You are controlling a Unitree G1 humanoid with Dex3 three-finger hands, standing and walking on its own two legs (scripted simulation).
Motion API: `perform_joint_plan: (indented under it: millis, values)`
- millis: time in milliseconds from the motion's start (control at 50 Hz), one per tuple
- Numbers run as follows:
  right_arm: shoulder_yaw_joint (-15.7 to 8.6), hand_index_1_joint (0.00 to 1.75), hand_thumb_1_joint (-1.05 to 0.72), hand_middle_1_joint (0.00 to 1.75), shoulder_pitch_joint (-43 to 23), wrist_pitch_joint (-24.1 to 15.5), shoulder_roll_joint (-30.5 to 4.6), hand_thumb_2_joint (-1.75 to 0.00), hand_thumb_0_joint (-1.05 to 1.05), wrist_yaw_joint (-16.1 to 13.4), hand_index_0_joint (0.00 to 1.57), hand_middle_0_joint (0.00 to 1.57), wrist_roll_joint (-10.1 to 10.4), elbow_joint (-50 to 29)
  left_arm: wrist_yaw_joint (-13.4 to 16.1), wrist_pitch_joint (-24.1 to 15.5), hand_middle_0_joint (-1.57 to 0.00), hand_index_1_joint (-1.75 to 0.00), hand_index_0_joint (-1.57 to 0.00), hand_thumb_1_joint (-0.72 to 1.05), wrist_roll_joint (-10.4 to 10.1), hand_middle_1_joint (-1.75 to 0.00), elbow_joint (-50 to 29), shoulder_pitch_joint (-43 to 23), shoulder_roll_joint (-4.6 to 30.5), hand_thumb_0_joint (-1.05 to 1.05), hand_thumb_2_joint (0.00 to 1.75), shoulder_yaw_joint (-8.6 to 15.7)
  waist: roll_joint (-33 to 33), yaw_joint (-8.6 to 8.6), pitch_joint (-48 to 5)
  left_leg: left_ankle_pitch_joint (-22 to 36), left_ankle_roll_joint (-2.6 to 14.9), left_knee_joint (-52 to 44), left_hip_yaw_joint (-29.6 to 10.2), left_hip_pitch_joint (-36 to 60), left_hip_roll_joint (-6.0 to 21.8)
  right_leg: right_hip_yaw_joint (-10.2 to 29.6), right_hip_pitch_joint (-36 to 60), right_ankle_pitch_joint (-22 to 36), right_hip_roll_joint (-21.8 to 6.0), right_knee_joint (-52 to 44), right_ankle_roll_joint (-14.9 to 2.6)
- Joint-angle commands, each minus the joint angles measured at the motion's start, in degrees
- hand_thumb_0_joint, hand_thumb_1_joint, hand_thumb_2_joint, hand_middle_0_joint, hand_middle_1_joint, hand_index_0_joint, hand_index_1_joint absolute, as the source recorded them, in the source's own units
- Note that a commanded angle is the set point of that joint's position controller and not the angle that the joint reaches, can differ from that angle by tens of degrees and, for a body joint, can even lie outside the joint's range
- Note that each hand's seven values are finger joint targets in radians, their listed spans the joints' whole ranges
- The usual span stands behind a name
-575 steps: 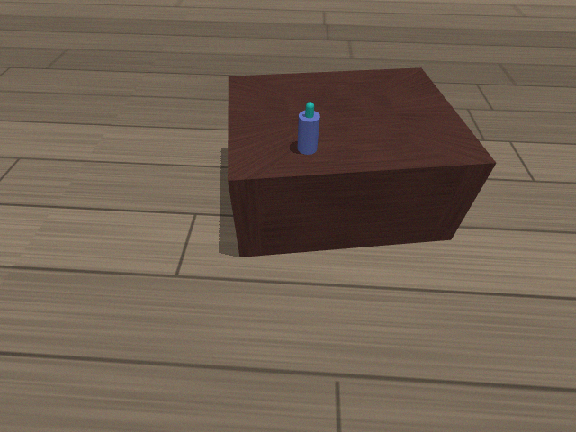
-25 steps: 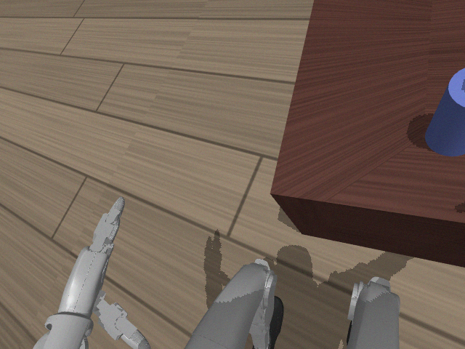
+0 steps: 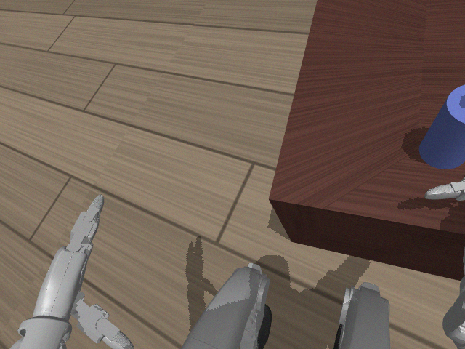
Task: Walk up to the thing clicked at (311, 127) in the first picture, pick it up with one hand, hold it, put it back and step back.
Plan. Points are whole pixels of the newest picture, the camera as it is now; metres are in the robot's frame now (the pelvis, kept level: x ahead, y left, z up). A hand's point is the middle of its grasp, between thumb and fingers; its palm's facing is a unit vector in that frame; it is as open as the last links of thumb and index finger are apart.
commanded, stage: rest palm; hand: right
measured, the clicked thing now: (464, 121) +0.53 -0.24 -0.03
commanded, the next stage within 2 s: close in 0.10 s
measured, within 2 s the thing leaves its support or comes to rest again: leaves its support in 1.58 s
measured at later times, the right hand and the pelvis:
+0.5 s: hand (454, 138) +0.51 -0.23 -0.05, palm faces +0.26 +0.97 +0.01, open 17.0 cm; pelvis +0.00 +0.00 -0.01, yaw +0 degrees
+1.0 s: hand (457, 133) +0.51 -0.24 -0.05, palm faces +0.28 +0.96 +0.01, open 13.2 cm; pelvis +0.00 +0.00 -0.01, yaw +0 degrees
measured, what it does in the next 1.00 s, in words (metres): stands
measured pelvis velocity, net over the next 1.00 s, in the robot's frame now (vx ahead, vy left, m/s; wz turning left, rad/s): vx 0.00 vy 0.00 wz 0.01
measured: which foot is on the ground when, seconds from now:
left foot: down 0.00-1.00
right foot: down 0.00-1.00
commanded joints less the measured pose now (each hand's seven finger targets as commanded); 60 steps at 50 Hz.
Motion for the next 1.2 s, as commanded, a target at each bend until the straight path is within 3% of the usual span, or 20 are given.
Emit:
perform_joint_plan:
  millis: [0,60,140,200,260,320,400,440,540,560,620,700,740,840,900,960,1040,1080,1160,1180]
  values:
    - [1.3,0.06,0.56,0.06,-21.2,-5.6,-13.2,-0.07,0.00,-0.9,0.03,0.03,-0.5,-15.3,1.7,-2.9,-0.04,-0.06,-0.03,-0.60,-0.1,-0.04,-8.6,4.5,10.2,0.00,0.08,9.5,-19.9,0.81,-28.2,14.0,2.38,-10.4,-1.3,7.9,-1.3,-0.5,30.4,11.8,1.7,-10.5,-1.48]
    - [3.2,0.05,0.53,0.05,-21.1,-5.6,-11.7,-0.05,0.00,-1.1,0.05,0.06,-1.5,-13.8,1.6,-3.2,-0.04,-0.06,-0.03,-0.60,0.1,-0.04,-11.1,4.6,10.9,0.00,0.08,10.2,-20.4,1.84,-28.6,12.8,2.32,-11.1,-1.4,8.0,-1.1,-0.4,32.0,10.7,1.7,-10.5,-1.24]
    - [3.0,0.04,0.55,0.04,-20.0,-4.8,-11.5,-0.03,0.00,-1.3,0.06,0.06,-1.3,-15.0,1.3,-3.1,-0.04,-0.06,-0.03,-0.60,0.3,-0.04,-9.7,4.8,9.5,0.00,0.09,8.4,-22.9,-0.45,-30.7,15.5,2.39,-9.9,-0.9,7.7,-1.3,-0.3,33.3,15.0,1.7,-10.4,-1.08]
    - [3.1,0.01,0.59,0.01,-18.1,-3.9,-9.9,0.00,0.00,-1.8,0.15,0.16,-1.1,-13.3,1.0,-2.9,-0.05,-0.06,-0.04,-0.57,0.3,-0.05,-6.8,5.3,10.4,0.00,0.06,10.2,-23.3,-0.05,-30.2,17.3,2.38,-8.8,-0.2,6.1,-1.4,-0.2,33.9,18.4,1.5,-9.7,-0.97]
    - [1.2,0.05,0.61,0.04,-19.4,-4.1,-12.9,0.00,0.00,-2.8,0.22,0.23,-1.6,-13.1,0.6,-2.6,-0.05,-0.06,-0.04,-0.56,0.4,-0.05,-8.2,3.9,9.7,0.00,0.06,8.6,-21.0,-0.87,-30.7,18.5,2.19,-8.3,-0.4,7.1,-1.5,0.0,31.7,18.9,1.5,-8.9,-1.28]
    - [1.8,0.07,0.61,0.07,-21.2,-4.7,-11.8,0.00,0.00,-3.5,0.27,0.28,-1.9,-12.8,0.5,-2.3,-0.05,-0.06,-0.04,-0.56,0.7,-0.05,-9.4,2.1,8.9,0.00,0.06,6.7,-18.6,-0.26,-30.1,17.8,2.08,-8.3,-0.6,7.9,-1.6,0.0,28.6,16.5,1.6,-8.6,-1.63]
    - [2.5,0.14,0.57,0.14,-24.4,-4.4,-13.7,0.00,0.00,-3.6,0.31,0.32,-3.3,-12.3,1.2,-1.8,-0.05,-0.06,-0.04,-0.55,0.6,-0.05,-13.2,2.4,13.0,0.00,0.05,10.4,-19.7,2.29,-32.9,16.0,2.26,-8.6,-0.2,8.1,-1.5,0.5,31.7,14.2,1.9,-9.6,-1.47]
    - [3.6,0.17,0.57,0.16,-24.7,-3.6,-12.0,-0.05,0.00,-3.6,0.29,0.29,-3.5,-10.3,0.9,-1.4,-0.05,-0.06,-0.04,-0.55,0.5,-0.05,-10.0,4.0,10.5,0.00,0.05,8.9,-19.9,2.29,-29.7,14.4,2.15,-9.7,-0.7,6.8,-1.5,0.2,29.3,11.6,1.9,-9.6,-1.71]
    - [2.3,0.22,0.57,0.22,-26.8,-2.7,-15.3,-0.06,0.00,-3.8,0.37,0.38,-3.5,-10.9,0.9,-1.4,-0.04,-0.05,-0.04,-0.55,0.2,-0.05,-9.5,4.2,10.7,0.00,0.06,8.5,-21.1,2.03,-30.4,14.4,2.25,-8.5,-0.4,5.2,-1.5,0.3,30.1,12.8,1.6,-9.2,-1.55]
    - [4.0,0.23,0.55,0.23,-26.0,-2.4,-12.6,-0.06,0.00,-3.6,0.41,0.42,-3.5,-6.2,0.8,-1.3,-0.04,-0.06,-0.04,-0.56,0.1,-0.05,-6.6,4.9,9.9,0.00,0.06,8.7,-21.3,3.26,-25.8,12.3,2.44,-8.2,-0.2,2.9,-1.4,0.2,28.0,10.5,1.8,-9.4,-1.33]
    - [3.4,0.25,0.55,0.25,-29.7,-2.8,-15.0,-0.08,0.00,-4.1,0.44,0.44,-4.0,-10.2,1.1,-1.9,-0.04,-0.06,-0.04,-0.56,0.2,-0.05,-8.6,1.7,11.2,0.00,0.06,9.5,-22.2,3.17,-29.3,12.1,2.43,-7.4,0.1,2.1,-1.4,0.7,30.2,11.0,1.4,-9.1,-1.17]
    - [3.5,0.34,0.53,0.34,-30.8,-2.6,-16.4,-0.15,0.00,-4.2,0.54,0.54,-4.6,-10.8,1.2,-1.6,-0.04,-0.06,-0.04,-0.56,0.5,-0.05,-11.6,2.3,11.6,0.00,0.06,8.9,-24.2,2.64,-33.0,15.2,2.50,-7.4,0.4,4.2,-1.6,0.8,33.7,15.7,1.5,-8.9,-1.02]
    - [3.1,0.38,0.51,0.38,-26.6,-1.7,-15.9,-0.18,0.00,-3.7,0.57,0.56,-4.3,-10.0,1.0,-1.5,-0.04,-0.05,-0.04,-0.56,0.3,-0.05,-10.9,3.8,11.6,0.00,0.06,9.3,-25.1,0.87,-33.4,16.6,2.67,-7.6,0.6,5.4,-1.7,0.6,34.7,18.2,1.6,-9.6,-0.91]
    - [4.4,0.52,0.42,0.51,-24.7,0.0,-11.8,-0.27,0.00,-3.3,0.76,0.76,-2.8,-13.4,0.6,-1.3,-0.04,-0.05,-0.04,-0.55,-0.1,-0.05,-7.5,4.8,11.6,0.00,0.06,11.1,-27.2,0.45,-32.4,16.6,2.83,-7.0,1.1,2.7,-1.5,0.8,37.2,21.3,1.2,-10.0,-0.38]
    - [4.7,0.58,0.41,0.58,-23.7,0.1,-9.8,-0.29,0.00,-4.0,0.86,0.85,-2.2,-12.9,0.8,-1.6,-0.04,-0.05,-0.03,-0.56,-0.3,-0.05,-7.1,2.6,11.1,0.00,0.07,10.7,-21.1,1.43,-29.9,16.8,2.22,-8.0,0.8,3.6,-1.6,0.5,32.3,17.8,1.1,-8.7,-1.31]
    - [3.1,0.66,0.34,0.66,-25.8,-1.1,-12.7,-0.37,0.00,-5.0,0.94,0.94,-2.6,-15.7,1.2,-1.6,-0.04,-0.05,-0.03,-0.56,-0.3,-0.05,-11.4,0.8,12.1,0.00,0.06,10.7,-18.9,1.65,-33.6,18.1,1.94,-9.0,0.4,7.8,-1.6,0.4,33.2,17.4,1.5,-9.2,-1.58]
    - [2.7,0.80,0.16,0.80,-25.1,-1.6,-14.8,-0.54,0.00,-5.0,1.02,1.02,-3.4,-12.7,1.3,-0.9,-0.04,-0.05,-0.03,-0.55,-0.5,-0.05,-11.6,3.3,10.7,0.00,0.05,8.7,-19.0,1.52,-30.8,16.7,1.85,-11.4,-0.9,10.8,-1.4,-0.4,31.0,13.7,2.1,-10.4,-1.85]
    - [3.4,0.85,0.08,0.85,-25.3,-1.5,-13.0,-0.59,0.00,-4.3,1.05,1.05,-3.1,-10.9,1.2,-1.0,-0.04,-0.05,-0.04,-0.54,-0.2,-0.05,-10.1,4.5,9.3,0.00,0.05,7.0,-19.4,1.99,-29.7,16.9,1.97,-11.1,-1.0,9.9,-1.5,-0.6,30.5,14.2,2.1,-10.5,-1.72]
    - [3.8,0.95,-0.02,0.95,-24.5,-1.3,-11.4,-0.70,0.00,-3.9,1.14,1.14,-2.5,-7.4,1.2,-1.3,-0.04,-0.05,-0.04,-0.56,-0.2,-0.05,-7.4,4.4,9.9,0.00,0.06,8.4,-21.2,2.78,-25.9,14.7,2.51,-9.1,0.0,4.2,-1.4,-0.1,30.6,14.2,1.8,-10.4,-1.24]
    - [3.3,0.97,-0.02,0.97,-25.0,-1.5,-12.5,-0.73,0.00,-4.0,1.15,1.15,-2.5,-9.0,1.1,-1.7,-0.04,-0.05,-0.04,-0.56,-0.1,-0.05,-8.8,3.4,9.9,0.00,0.06,8.4,-21.4,1.83,-27.6,15.4,2.34,-9.3,-0.3,5.0,-1.5,-0.1,31.2,14.8,1.6,-10.0,-1.48]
